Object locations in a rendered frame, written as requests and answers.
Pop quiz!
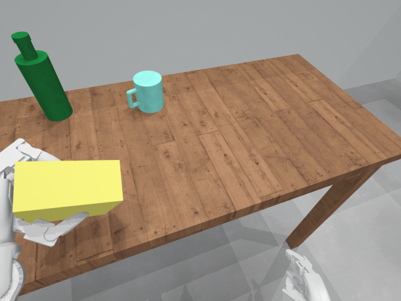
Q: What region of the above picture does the robot left forearm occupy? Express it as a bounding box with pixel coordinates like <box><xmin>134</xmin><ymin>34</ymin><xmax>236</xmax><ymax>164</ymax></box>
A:
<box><xmin>0</xmin><ymin>242</ymin><xmax>26</xmax><ymax>301</ymax></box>

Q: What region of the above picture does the robot right hand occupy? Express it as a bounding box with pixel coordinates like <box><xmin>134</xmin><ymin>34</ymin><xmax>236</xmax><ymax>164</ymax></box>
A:
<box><xmin>282</xmin><ymin>249</ymin><xmax>331</xmax><ymax>301</ymax></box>

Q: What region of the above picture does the table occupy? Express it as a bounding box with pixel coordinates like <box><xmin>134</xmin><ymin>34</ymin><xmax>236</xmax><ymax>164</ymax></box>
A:
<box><xmin>0</xmin><ymin>54</ymin><xmax>401</xmax><ymax>297</ymax></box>

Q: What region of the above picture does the sponge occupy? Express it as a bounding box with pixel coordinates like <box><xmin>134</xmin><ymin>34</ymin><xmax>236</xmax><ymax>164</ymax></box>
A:
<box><xmin>13</xmin><ymin>160</ymin><xmax>123</xmax><ymax>223</ymax></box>

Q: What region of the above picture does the robot left hand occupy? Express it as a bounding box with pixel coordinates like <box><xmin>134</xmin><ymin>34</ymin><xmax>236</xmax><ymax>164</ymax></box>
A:
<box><xmin>0</xmin><ymin>139</ymin><xmax>89</xmax><ymax>247</ymax></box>

